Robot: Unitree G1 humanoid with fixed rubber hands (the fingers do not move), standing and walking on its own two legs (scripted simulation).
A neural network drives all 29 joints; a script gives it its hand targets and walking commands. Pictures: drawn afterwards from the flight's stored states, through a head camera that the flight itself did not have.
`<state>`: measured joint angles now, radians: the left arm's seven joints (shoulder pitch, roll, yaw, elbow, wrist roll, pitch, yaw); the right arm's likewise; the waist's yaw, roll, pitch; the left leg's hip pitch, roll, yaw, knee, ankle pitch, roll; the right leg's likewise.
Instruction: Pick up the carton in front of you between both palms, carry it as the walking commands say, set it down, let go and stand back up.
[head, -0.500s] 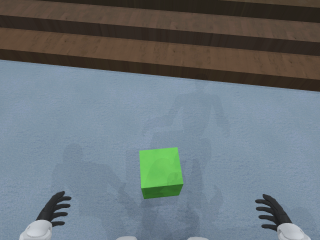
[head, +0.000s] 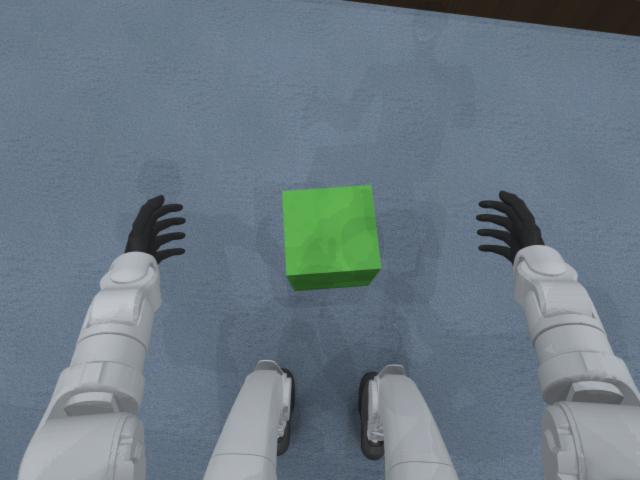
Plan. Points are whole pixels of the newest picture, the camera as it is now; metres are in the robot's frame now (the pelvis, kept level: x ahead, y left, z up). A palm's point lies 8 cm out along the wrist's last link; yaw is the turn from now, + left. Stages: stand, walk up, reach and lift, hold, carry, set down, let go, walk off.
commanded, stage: reach and lift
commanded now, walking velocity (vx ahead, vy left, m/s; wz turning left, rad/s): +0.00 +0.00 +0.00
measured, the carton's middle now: (329, 242) +0.51 +0.01 -0.57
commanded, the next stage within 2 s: none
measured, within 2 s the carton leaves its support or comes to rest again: neither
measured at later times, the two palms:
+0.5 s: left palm (209, 172) +0.51 +0.20 -0.15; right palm (457, 155) +0.55 -0.18 -0.15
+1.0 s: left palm (238, 227) +0.49 +0.20 -0.38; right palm (420, 217) +0.53 -0.18 -0.38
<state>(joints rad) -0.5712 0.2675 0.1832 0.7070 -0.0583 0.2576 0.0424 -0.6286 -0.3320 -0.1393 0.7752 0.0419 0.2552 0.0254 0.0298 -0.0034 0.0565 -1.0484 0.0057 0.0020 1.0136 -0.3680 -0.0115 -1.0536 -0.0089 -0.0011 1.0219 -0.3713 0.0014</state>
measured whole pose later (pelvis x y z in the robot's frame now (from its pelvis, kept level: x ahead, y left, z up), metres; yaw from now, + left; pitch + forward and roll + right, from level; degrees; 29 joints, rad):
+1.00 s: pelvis -0.04 +0.00 -0.23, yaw +2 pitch +49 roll +2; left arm -1.29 0.27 0.26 0.90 -0.13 0.12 0.15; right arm -1.40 -0.42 -0.12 1.02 0.12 0.12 -0.07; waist 0.05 0.00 0.10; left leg -2.15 -0.01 0.00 1.83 -0.54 -0.03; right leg -2.16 0.02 0.04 1.85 -0.54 0.02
